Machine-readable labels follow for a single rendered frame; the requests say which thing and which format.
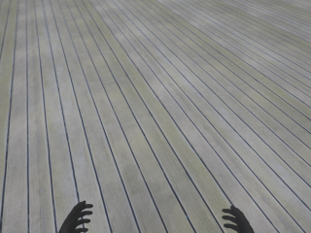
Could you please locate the robot left hand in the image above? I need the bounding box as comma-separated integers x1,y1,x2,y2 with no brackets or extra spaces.
58,200,93,233

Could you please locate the robot right hand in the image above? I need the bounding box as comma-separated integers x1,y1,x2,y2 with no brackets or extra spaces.
222,206,255,233

